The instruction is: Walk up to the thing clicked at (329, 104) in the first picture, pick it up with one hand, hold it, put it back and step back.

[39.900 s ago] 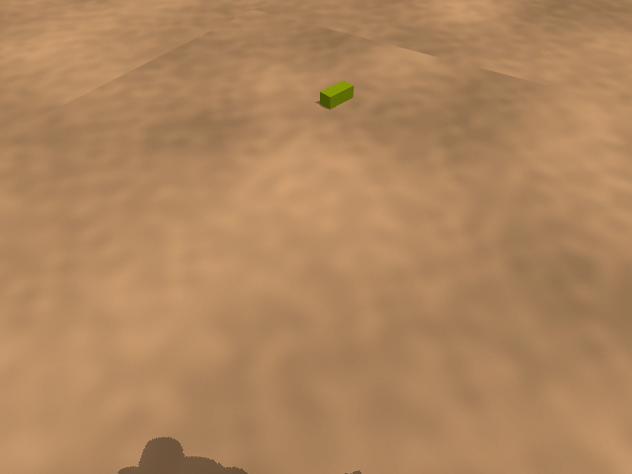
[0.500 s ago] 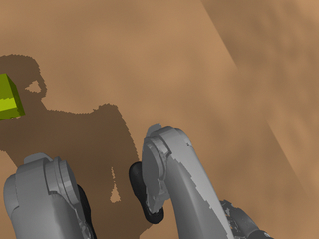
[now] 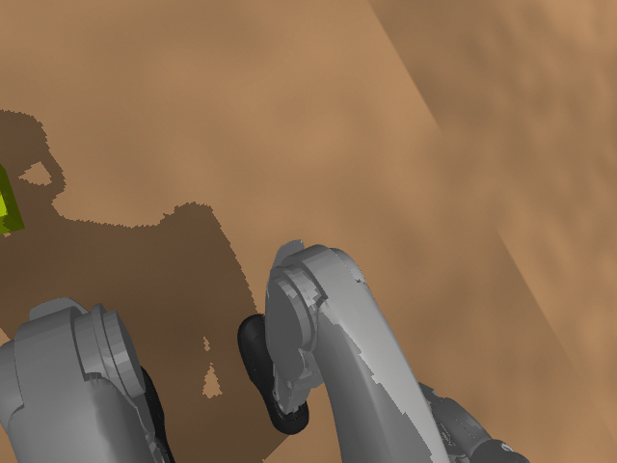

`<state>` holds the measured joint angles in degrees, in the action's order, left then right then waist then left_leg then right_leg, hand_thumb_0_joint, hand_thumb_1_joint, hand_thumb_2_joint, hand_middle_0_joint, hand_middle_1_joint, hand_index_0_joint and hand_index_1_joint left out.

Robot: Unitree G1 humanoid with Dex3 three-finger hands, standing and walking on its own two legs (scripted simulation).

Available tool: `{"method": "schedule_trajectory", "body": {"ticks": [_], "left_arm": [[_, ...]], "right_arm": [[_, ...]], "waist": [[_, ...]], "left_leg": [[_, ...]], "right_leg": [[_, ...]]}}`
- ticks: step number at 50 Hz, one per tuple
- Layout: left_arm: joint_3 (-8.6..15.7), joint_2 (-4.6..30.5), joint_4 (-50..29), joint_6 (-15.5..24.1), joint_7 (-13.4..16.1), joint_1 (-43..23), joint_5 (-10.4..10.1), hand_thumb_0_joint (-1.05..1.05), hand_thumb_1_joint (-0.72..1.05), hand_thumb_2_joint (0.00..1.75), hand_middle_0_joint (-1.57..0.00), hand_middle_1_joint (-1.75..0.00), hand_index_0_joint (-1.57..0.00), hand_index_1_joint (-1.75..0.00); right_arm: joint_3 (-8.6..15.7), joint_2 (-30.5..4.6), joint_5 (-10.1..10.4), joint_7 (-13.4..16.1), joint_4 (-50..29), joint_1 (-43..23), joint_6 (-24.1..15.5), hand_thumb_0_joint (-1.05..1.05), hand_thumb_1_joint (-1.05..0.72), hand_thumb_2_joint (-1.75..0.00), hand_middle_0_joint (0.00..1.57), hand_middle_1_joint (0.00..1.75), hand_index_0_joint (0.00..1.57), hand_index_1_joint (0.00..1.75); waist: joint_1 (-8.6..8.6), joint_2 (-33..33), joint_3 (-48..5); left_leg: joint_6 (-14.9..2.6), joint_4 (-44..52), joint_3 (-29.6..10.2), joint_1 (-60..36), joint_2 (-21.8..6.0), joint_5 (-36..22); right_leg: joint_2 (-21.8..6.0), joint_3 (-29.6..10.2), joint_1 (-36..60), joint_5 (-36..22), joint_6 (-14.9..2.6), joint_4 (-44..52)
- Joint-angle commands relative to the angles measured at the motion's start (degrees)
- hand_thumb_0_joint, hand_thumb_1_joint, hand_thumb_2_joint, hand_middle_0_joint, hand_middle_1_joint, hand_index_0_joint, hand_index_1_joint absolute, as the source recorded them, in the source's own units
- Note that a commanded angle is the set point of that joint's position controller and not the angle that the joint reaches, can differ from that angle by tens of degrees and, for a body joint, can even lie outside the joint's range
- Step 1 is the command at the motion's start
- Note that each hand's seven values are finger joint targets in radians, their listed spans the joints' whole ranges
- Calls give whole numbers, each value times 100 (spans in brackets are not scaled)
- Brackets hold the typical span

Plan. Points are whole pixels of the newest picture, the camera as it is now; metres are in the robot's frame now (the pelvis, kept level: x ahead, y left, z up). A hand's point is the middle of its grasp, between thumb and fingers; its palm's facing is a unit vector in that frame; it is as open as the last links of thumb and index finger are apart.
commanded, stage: open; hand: left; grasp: from above
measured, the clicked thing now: out of the picture +0.43 +0.36 -0.26
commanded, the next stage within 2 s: withdraw in 0.72 s
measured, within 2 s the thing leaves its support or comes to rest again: neither
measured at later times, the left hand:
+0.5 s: hand out of the picture +0.43 +0.36 -0.22, palm faces -0.42 -0.14 -0.90, open 13.6 cm
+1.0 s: hand out of the picture +0.44 +0.35 -0.21, palm faces -0.39 -0.14 -0.91, open 14.0 cm
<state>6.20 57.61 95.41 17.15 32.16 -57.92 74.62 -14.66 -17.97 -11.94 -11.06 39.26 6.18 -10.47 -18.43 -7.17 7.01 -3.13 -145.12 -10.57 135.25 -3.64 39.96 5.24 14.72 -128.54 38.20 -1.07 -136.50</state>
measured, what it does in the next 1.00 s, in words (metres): stands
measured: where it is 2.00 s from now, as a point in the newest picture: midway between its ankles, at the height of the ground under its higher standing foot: (219, 422)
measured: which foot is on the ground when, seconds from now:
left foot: down 0.00-1.00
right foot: down 0.00-1.00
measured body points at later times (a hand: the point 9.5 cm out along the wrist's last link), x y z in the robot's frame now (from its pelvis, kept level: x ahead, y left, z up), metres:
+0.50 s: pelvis +0.00 +0.00 +0.00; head +0.26 +0.13 +0.34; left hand +0.45 +0.36 -0.17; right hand +0.06 -0.26 -0.06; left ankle +0.07 +0.12 -0.27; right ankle +0.11 -0.09 -0.27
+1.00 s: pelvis +0.00 +0.00 +0.00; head +0.25 +0.13 +0.35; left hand +0.45 +0.36 -0.16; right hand +0.07 -0.25 -0.06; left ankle +0.07 +0.12 -0.27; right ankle +0.11 -0.09 -0.27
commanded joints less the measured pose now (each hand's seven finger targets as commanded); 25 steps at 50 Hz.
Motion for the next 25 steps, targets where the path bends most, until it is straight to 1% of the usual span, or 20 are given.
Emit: {"method": "schedule_trajectory", "body": {"ticks": [1, 2, 5, 6, 7, 8, 9, 11, 12, 13, 14, 15, 16, 17, 18, 19, 21, 23, 24, 25], "left_arm": [[103, 1496, -773, -126, 323, -1545, -116, 0, 8, 81, -44, -83, -46, -81], [124, 1438, -809, -127, 325, -1617, -138, 0, 0, 82, -40, -84, -42, -82], [135, 1539, -937, -134, 315, -1780, -159, 0, -24, 85, -29, -87, -30, -86], [101, 1476, -853, -155, 315, -1615, -143, 0, -29, 84, -25, -89, -26, -87], [151, 1552, -963, -142, 316, -1688, -153, 0, -32, 87, -23, -90, -24, -88], [166, 1566, -984, -148, 320, -1681, -155, 0, -35, 89, -21, -91, -22, -90], [277, 1709, -1078, -133, 328, -1710, -161, 0, -37, 92, -20, -93, -20, -92], [321, 1712, -1002, -168, 294, -1607, -136, 0, -41, 99, -18, -96, -18, -96], [332, 1715, -968, -173, 276, -1575, -130, 0, -43, 100, -16, -98, -16, -98], [347, 1720, -793, -200, 240, -1520, -114, 0, -43, 105, -15, -101, -15, -101], [338, 1670, -894, -207, 208, -1538, -140, 0, -45, 105, -15, -101, -14, -102], [217, 1497, -896, -222, 155, -1529, -160, 0, -47, 109, -13, -104, -12, -104], [215, 1540, -943, -216, 133, -1581, -181, 0, -49, 109, -11, -104, -11, -105], [184, 1576, -973, -221, 112, -1566, -196, 0, -50, 110, -10, -106, -9, -107], [248, 1635, -935, -237, 88, -1444, -193, 0, -52, 109, -9, -105, -8, -106], [100, 1504, -959, -236, 55, -1424, -187, 0, -52, 106, -8, -104, -8, -104], [225, 1621, -1016, -232, 44, -1345, -247, 0, -51, 108, -8, -105, -8, -106], [269, 1619, -920, -200, 36, -1295, -311, 0, -50, 110, -9, -108, -8, -108], [237, 1603, -851, -200, 2, -1304, -288, 0, -50, 109, -8, -107, -8, -107], [270, 1653, -900, -204, -19, -1270, -266, 0, -52, 108, -8, -106, -7, -106]], "right_arm": [[487, -1802, 39, 45, 34, 1076, -61, 0, -89, -90, 20, 30, 20, 30], [502, -1812, 29, 35, 34, 1098, -63, 0, -89, -90, 20, 30, 20, 30], [486, -1824, 20, 15, 38, 1099, -95, 0, -89, -90, 20, 30, 20, 30], [470, -1807, 27, 18, 32, 1084, -93, 0, -89, -90, 20, 30, 20, 30], [478, -1811, 22, 13, 30, 1103, -105, 0, -89, -90, 20, 30, 20, 30], [472, -1812, 25, 7, 34, 1127, -113, 0, -89, -90, 20, 30, 20, 30], [490, -1837, 12, 4, -3, 1069, -129, 0, -89, -90, 20, 30, 20, 30], [503, -1860, -16, -16, -44, 1130, -147, 0, -89, -90, 20, 30, 20, 30], [508, -1858, -7, -20, -15, 1076, -141, 0, -89, -90, 20, 30, 20, 30], [489, -1828, -32, -33, 9, 1139, -141, 0, -89, -90, 20, 30, 20, 30], [524, -1876, -34, -39, -13, 1156, -136, 0, -89, -90, 20, 30, 20, 30], [544, -1870, -17, -47, -68, 1107, -151, 0, -89, -90, 20, 30, 20, 30], [534, -1859, -20, -54, -47, 1085, -165, 0, -89, -90, 20, 30, 20, 30], [500, -1874, -10, -46, -106, 1017, -165, 0, -89, -90, 20, 30, 20, 30], [528, -1910, 0, -42, -98, 1081, -162, 0, -89, -90, 20, 30, 20, 30], [498, -1863, 16, -56, -142, 1038, -148, 0, -89, -90, 20, 30, 20, 30], [506, -1884, 21, -46, -114, 1054, -132, 0, -89, -90, 20, 30, 20, 30], [488, -1873, 21, -41, -107, 1082, -106, 0, -89, -90, 20, 30, 20, 30], [496, -1906, 27, -47, -108, 1127, -107, 0, -89, -90, 20, 30, 20, 30], [494, -1895, 20, -51, -103, 1147, -95, 0, -89, -90, 20, 30, 20, 30]], "waist": [[-128, 3027, -3673], [-193, 2960, -3690], [-224, 2995, -3690], [-185, 3003, -3733], [-212, 3004, -3760], [-197, 3071, -3745], [-177, 3078, -3745], [-223, 3048, -3731], [-188, 3138, -3722], [-259, 3027, -3588], [-267, 3080, -3586], [-239, 3086, -3539], [-262, 3153, -3550], [-195, 3092, -3612], [-219, 3068, -3589], [-152, 3110, -3583], [-117, 3073, -3753], [-140, 2955, -3714], [-196, 2905, -3591], [-180, 2901, -3604]], "left_leg": [[225, 1517, 26, -3001, -24, -1141], [235, 1540, -2, -3024, -23, -1100], [210, 1465, 26, -2970, -37, -1105], [210, 1458, 56, -3015, -25, -1144], [201, 1417, 77, -3029, -31, -1194], [213, 1472, 71, -3036, -17, -1181], [221, 1457, 52, -3045, -37, -1173], [226, 1440, 72, -3053, -28, -1252], [244, 1476, 42, -3056, -37, -1228], [217, 1430, 53, -2943, -37, -1130], [231, 1486, 41, -2994, -30, -1099], [251, 1515, 11, -3054, -37, -1094], [246, 1509, 6, -3044, -42, -1044], [228, 1509, 10, -3014, -40, -1001], [237, 1534, 1, -3027, -28, -1032], [231, 1522, 33, -2970, -32, -1030], [239, 1521, 33, -3058, -27, -1226], [210, 1467, 54, -2904, -32, -1204], [204, 1469, 43, -2848, -21, -1154], [194, 1443, 77, -2846, -30, -1237]], "right_leg": [[209, 72, 1747, -1444, -68, 1172], [201, 103, 1734, -1403, -62, 1168], [208, 78, 1759, -1427, -48, 1205], [223, 49, 1846, -1488, -47, 1226], [227, 46, 1922, -1533, -31, 1250], [204, 47, 1882, -1503, -45, 1232], [206, 63, 1868, -1484, -45, 1210], [186, 61, 1950, -1555, -39, 1203], [196, 69, 1859, -1506, -63, 1163], [204, 69, 1798, -1444, -57, 1188], [196, 76, 1817, -1397, -61, 1197], [182, 96, 1725, -1370, -70, 1174], [196, 89, 1708, -1324, -78, 1186], [208, 81, 1745, -1296, -74, 1226], [192, 95, 1786, -1329, -70, 1209], [219, 54, 1840, -1318, -78, 1232], [223, 79, 1958, -1488, -65, 1216], [235, 83, 2025, -1502, -45, 1264], [217, 72, 1933, -1456, -55, 1239], [236, 54, 2040, -1535, -41, 1270]]}}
